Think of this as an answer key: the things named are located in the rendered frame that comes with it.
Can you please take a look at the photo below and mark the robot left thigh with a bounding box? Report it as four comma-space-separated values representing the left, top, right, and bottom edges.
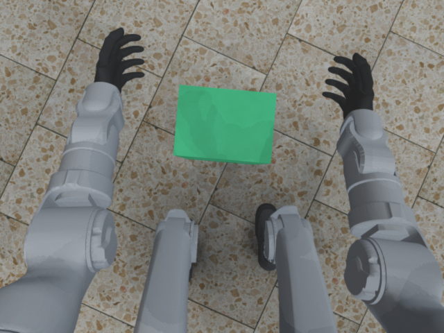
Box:
133, 217, 198, 333

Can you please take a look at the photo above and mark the robot right upper arm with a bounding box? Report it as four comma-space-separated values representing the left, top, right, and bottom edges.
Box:
344, 237, 444, 333

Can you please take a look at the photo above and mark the carton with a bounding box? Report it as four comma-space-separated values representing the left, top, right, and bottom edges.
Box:
173, 85, 277, 165

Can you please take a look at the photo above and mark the left robot hand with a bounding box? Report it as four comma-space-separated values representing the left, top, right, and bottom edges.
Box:
94, 27, 144, 93

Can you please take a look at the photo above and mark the left robot forearm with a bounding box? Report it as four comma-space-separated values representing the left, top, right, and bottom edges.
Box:
24, 82, 125, 266

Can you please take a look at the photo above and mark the right robot shin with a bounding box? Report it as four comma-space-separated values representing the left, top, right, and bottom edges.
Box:
264, 205, 314, 262

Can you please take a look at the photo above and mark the right robot forearm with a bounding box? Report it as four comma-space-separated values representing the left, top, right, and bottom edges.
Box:
336, 109, 443, 297

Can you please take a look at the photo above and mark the robot left upper arm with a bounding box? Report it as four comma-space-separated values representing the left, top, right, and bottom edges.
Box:
0, 206, 117, 333

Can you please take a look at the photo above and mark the right robot hand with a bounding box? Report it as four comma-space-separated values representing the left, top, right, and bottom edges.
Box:
322, 53, 375, 119

